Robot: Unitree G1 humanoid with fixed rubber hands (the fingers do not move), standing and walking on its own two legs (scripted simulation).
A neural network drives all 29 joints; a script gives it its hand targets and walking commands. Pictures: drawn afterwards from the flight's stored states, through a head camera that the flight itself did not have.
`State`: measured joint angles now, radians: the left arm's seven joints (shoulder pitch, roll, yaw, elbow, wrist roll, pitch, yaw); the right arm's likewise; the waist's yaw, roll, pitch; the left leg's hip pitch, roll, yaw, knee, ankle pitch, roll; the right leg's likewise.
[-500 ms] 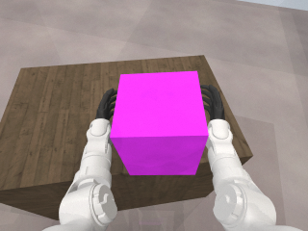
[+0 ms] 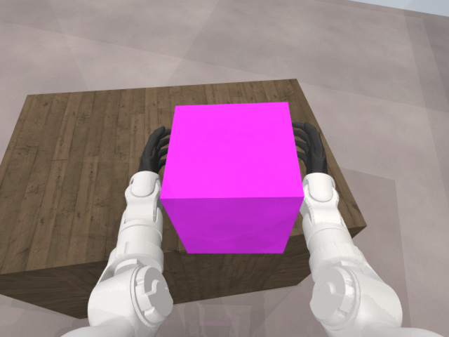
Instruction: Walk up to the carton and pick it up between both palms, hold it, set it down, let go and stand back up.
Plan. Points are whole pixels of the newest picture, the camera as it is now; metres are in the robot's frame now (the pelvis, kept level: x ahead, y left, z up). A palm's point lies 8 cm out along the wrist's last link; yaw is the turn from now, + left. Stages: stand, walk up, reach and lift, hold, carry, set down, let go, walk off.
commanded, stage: set down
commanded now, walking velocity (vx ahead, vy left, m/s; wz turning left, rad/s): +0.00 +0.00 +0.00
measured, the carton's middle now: (233, 184) +0.40 +0.03 -0.01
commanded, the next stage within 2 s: none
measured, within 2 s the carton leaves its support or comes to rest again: rests again in 0.50 s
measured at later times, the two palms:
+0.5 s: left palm (153, 167) +0.39 +0.19 +0.04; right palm (316, 168) +0.40 -0.12 +0.06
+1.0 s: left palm (123, 160) +0.40 +0.25 +0.04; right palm (329, 160) +0.43 -0.15 +0.05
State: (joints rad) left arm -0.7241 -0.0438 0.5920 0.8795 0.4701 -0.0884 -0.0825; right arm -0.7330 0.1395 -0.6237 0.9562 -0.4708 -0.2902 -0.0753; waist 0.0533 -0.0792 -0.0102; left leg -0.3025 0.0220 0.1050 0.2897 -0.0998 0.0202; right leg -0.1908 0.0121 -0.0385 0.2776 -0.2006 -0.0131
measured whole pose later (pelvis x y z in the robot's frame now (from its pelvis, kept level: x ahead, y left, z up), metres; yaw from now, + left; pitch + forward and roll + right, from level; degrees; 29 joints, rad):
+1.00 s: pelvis -0.01 +0.01 -0.03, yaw +0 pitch +21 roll -3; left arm -0.95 0.29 0.00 1.45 -0.19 -0.36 0.02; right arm -0.97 -0.22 0.05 1.43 0.33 -0.33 -0.09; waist 0.04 -0.01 -0.25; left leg -0.77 0.06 0.06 0.58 -0.18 0.02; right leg -0.62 0.04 -0.08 0.51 -0.27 -0.02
